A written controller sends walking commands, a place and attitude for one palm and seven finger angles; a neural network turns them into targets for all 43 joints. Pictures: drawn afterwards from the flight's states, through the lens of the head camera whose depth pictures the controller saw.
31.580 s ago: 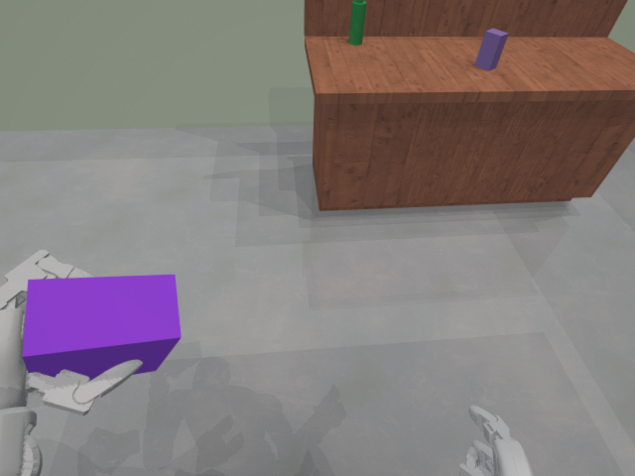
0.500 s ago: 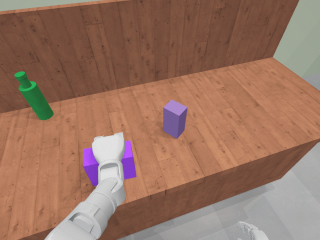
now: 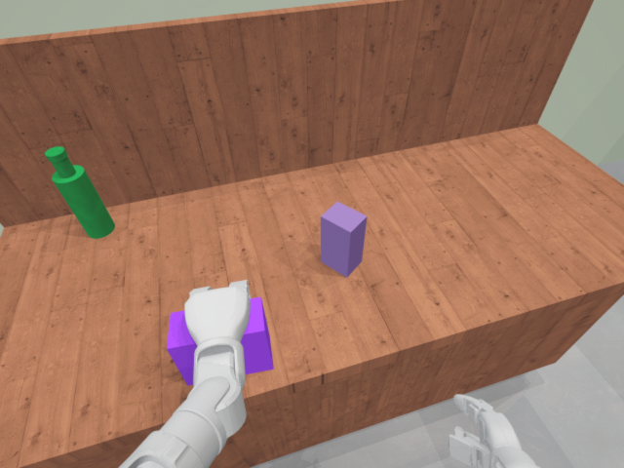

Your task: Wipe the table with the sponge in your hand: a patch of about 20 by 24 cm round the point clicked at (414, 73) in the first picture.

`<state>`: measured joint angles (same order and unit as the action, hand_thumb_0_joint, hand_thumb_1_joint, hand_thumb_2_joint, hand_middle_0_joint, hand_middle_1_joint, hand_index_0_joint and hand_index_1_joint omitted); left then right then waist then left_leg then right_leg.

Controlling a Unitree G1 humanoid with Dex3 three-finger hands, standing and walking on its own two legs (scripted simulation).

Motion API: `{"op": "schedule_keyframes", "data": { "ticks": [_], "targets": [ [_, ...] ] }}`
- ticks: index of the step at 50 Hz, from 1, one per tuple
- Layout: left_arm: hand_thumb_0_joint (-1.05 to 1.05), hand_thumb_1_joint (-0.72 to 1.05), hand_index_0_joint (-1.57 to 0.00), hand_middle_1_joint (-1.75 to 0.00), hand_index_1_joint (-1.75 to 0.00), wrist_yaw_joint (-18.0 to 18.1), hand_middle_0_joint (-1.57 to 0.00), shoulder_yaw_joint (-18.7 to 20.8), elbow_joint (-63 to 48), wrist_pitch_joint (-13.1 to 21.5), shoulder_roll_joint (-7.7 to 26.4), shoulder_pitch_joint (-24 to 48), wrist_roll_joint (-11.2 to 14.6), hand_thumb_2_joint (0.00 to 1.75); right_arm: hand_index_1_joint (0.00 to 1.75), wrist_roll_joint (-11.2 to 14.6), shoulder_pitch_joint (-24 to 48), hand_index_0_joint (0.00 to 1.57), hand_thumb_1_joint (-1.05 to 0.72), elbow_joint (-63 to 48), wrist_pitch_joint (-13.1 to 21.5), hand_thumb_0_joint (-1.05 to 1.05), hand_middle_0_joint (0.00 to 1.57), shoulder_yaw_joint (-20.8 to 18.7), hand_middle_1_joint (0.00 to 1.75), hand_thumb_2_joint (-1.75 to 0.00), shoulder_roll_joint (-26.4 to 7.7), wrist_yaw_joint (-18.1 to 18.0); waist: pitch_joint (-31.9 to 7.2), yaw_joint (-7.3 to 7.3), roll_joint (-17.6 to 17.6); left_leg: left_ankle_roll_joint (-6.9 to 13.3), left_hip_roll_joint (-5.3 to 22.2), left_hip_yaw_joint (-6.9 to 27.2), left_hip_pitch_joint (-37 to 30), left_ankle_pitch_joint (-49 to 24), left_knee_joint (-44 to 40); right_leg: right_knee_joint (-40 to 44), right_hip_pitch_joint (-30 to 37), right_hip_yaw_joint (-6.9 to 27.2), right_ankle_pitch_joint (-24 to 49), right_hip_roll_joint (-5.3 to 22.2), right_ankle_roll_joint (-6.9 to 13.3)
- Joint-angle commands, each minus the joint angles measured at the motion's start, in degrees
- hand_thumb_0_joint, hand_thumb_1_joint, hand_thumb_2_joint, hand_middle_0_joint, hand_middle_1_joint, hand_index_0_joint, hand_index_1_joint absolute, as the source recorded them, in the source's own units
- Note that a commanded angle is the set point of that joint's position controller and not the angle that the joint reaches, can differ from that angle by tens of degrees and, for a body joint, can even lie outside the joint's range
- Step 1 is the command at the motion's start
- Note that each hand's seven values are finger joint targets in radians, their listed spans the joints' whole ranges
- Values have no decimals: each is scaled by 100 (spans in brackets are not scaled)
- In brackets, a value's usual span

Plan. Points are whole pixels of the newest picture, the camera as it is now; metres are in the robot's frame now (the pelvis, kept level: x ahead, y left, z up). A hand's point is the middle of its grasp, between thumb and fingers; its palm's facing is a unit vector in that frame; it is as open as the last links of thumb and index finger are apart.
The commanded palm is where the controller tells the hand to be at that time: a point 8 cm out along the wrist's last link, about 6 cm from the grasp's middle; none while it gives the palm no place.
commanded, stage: wipe back along the third lane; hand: left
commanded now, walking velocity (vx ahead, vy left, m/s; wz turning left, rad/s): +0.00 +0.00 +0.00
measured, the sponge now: (226, 348) +0.30 +0.18 -0.06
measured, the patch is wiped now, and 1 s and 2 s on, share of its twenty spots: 1.00 1.00 1.00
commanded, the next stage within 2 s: slide back across to the middle lane in 0.18 s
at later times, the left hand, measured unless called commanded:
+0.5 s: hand (222, 331) +0.31 +0.18 -0.02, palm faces -0.07 -0.06 -1.00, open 10.0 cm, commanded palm +0.26 +0.19 +0.02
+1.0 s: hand (182, 346) +0.28 +0.23 -0.02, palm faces -0.07 -0.08 -0.99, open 10.0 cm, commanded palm +0.24 +0.23 +0.02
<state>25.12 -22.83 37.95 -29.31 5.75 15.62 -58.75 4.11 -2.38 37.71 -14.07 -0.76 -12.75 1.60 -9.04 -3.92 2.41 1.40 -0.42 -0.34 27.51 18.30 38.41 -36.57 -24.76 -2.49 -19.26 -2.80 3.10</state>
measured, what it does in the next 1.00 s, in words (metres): stands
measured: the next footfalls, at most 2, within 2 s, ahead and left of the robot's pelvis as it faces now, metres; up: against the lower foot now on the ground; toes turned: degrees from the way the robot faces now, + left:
none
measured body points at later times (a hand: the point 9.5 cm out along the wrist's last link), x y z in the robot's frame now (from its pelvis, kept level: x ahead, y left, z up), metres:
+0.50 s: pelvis -0.01 +0.00 +0.00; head +0.00 -0.02 +0.45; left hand +0.31 +0.18 +0.03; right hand +0.17 -0.23 -0.11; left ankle +0.01 +0.10 -0.72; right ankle -0.01 -0.09 -0.72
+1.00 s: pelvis +0.01 +0.00 +0.00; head +0.01 -0.02 +0.45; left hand +0.28 +0.23 +0.03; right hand +0.21 -0.23 -0.09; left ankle +0.01 +0.10 -0.72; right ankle -0.01 -0.09 -0.72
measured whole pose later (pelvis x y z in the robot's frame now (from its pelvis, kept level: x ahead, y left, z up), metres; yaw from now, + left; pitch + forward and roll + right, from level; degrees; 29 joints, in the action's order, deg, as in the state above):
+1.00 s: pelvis +0.01 +0.00 +0.00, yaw -1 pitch +6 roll -1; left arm 21.1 -12.1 25.6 -20.2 13.1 3.0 -59.5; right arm 4.1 -4.4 37.2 -9.2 -1.4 -14.1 -0.9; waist -7.4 -3.7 3.0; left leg 1.7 -0.2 -1.3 24.2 18.1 36.0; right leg -34.1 -21.8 -1.3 -18.6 -3.1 2.8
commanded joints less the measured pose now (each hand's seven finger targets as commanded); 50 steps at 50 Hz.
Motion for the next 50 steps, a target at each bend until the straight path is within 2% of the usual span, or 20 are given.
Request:
{"op": "schedule_keyframes", "data": {
  "ticks": [1, 3, 6, 9, 11, 14, 16, 18, 24, 26, 29, 31, 33, 36, 40, 41, 42, 45, 46, 50],
  "targets": [
    [0, 10, -120, -160, -160, -189, -120, 406, -263, -24, 258, 571, 171, 130, 30, -20, 775, 20, -90, -822, 236, 0, 20, -195, 30, -90, -676, -55, -792, 80, -852, 41, -169, 67, -415, -1074, -335, 584, 506, 399, 1987, 46, 158],
    [0, 10, -120, -160, -160, -193, -120, 162, -291, -6, 72, 792, 88, 130, 30, -17, 735, 20, -90, -805, 240, 0, 20, -197, 30, -90, -664, -68, -768, 199, -807, 45, -164, 48, -452, -1090, -282, 538, 411, 340, 1975, 58, 136],
    [0, 10, -120, -160, -160, -190, -120, 405, -239, 7, 253, 695, 93, 130, 30, -29, 706, 20, -90, -807, 278, 0, 20, -207, 30, -90, -685, -74, -855, 111, -851, 40, -159, 67, -400, -1095, -287, 519, 424, 354, 1965, 31, 161],
    [0, 10, -120, -160, -160, -187, -120, 244, -196, 21, 115, 784, 86, 130, 30, -27, 637, 20, -90, -799, 300, 0, 20, -214, 30, -90, -681, -86, -787, 188, -886, 49, -161, 35, -356, -992, -259, 519, 349, 304, 1821, 50, 125],
    [0, 10, -120, -160, -160, -182, -120, 436, -171, 24, 244, 662, 109, 130, 30, -28, 660, 20, -90, -801, 324, 0, 20, -218, 30, -90, -682, -97, -873, 101, -920, 42, -162, 65, -305, -988, -271, 514, 393, 329, 1811, 35, 138],
    [0, 10, -120, -160, -160, -174, -120, 277, -48, 35, 157, 898, 64, 130, 30, -15, 605, 20, -90, -769, 334, 0, 20, -208, 30, -90, -687, -122, -676, 220, -934, 48, -159, 49, -248, -788, -269, 548, 205, 299, 1460, 45, 104],
    [0, 10, -120, -160, -160, -153, -120, 618, -219, 46, 447, 834, 110, 130, 30, -11, 635, 20, -90, -808, 358, 0, 20, -226, 30, -90, -681, -131, -897, 75, -816, 52, -166, 61, -307, -846, -303, 550, 352, 327, 1474, 24, 132],
    [0, 10, -120, -160, -160, -141, -120, 667, -405, 77, 543, 802, 116, 130, 30, -7, 613, 20, -90, -838, 362, 0, 20, -225, 30, -90, -685, -160, -1040, 85, -781, 62, -174, 33, -376, -888, -306, 548, 486, 330, 1541, 48, 106],
    [0, 10, -120, -160, -160, -166, -120, 978, -637, 33, 941, 638, 99, 130, 30, 20, 662, 20, -90, -881, 401, 0, 20, -180, 30, -90, -693, -211, -788, 43, -690, 78, -197, 14, -420, -749, -474, 748, 599, 431, 1290, 49, 86],
    [0, 10, -120, -160, -160, -201, -120, 1285, -764, 22, 1238, 396, 122, 130, 30, 26, 721, 20, -90, -916, 412, 0, 20, -178, 30, -90, -713, -234, -854, -69, -754, 78, -223, 34, -421, -786, -536, 810, 786, 515, 1342, 46, 91],
    [0, 10, -120, -160, -160, -293, -120, 1170, -924, 58, 1188, 307, 119, 130, 30, 40, 708, 20, -90, -939, 461, 0, 20, -162, 30, -90, -710, -266, -687, 8, -718, 106, -225, 2, -507, -767, -585, 891, 799, 514, 1343, 68, 61],
    [0, 10, -120, -160, -160, -380, -120, 1406, -1113, 124, 1472, 408, 139, 130, 30, 55, 741, 20, -90, -936, 489, 0, 20, -161, 30, -90, -749, -297, -680, -2, -677, 106, -229, 53, -567, -780, -641, 954, 844, 591, 1333, 59, 75],
    [0, 10, -120, -160, -160, -447, -120, 1192, -1190, 232, 1226, 152, 130, 130, 30, 54, 661, 20, -90, -945, 544, 0, 20, -185, 30, -90, -721, -291, -680, 22, -520, 122, -209, 19, -710, -884, -627, 917, 824, 472, 1449, 68, 77],
    [0, 10, -120, -160, -160, -549, -120, 1386, -1341, 457, 1421, 14, 147, 130, 30, 41, 634, 20, -90, -938, 611, 0, 20, -207, 30, -90, -760, -317, -728, 47, -718, 140, -205, 58, -772, -1016, -598, 932, 894, 572, 1810, 56, 82],
    [0, 10, -120, -160, -160, -560, -120, 1266, -1473, 721, 1320, -210, 62, 130, 30, 14, 539, 20, -90, -916, 689, 0, 20, -234, 30, -90, -765, -291, -642, 117, -723, 140, -188, 54, -807, -1127, -547, 854, 786, 511, 2060, 73, 71],
    [0, 10, -120, -160, -160, -545, -120, 1494, -1541, 762, 1499, -335, 46, 130, 30, 6, 564, 20, -90, -922, 705, 0, 20, -245, 30, -90, -773, -288, -704, 28, -536, 125, -191, 88, -838, -1224, -556, 822, 815, 555, 2174, 50, 117],
    [0, 10, -120, -160, -160, -515, -120, 1398, -1593, 796, 1430, -442, 8, 130, 30, -4, 554, 20, -90, -931, 713, 0, 20, -250, 30, -90, -754, -277, -719, 39, -452, 129, -199, 43, -873, -1275, -523, 779, 829, 510, 2283, 74, 103],
    [0, 10, -120, -160, -160, -435, -120, 1373, -1651, 807, 1383, -553, -75, 130, 30, -14, 548, 20, -90, -930, 742, 0, 20, -261, 30, -90, -756, -235, -728, 36, -525, 111, -172, 74, -866, -1387, -492, 692, 753, 427, 2367, 58, 110],
    [0, 10, -120, -160, -160, -406, -120, 1652, -1678, 787, 1607, -668, -54, 130, 30, -8, 595, 20, -90, -934, 748, 0, 20, -266, 30, -90, -769, -240, -785, -58, -460, 103, -181, 110, -857, -1430, -507, 694, 802, 501, 2394, 36, 143],
    [0, 10, -120, -160, -160, -351, -120, 1639, -1669, 686, 1624, -733, -63, 130, 30, -10, 620, 20, -90, -935, 756, 0, 20, -239, 30, -90, -778, -256, -760, -46, -598, 103, -193, 79, -811, -1387, -494, 676, 830, 442, 2381, 58, 100]
  ]
}}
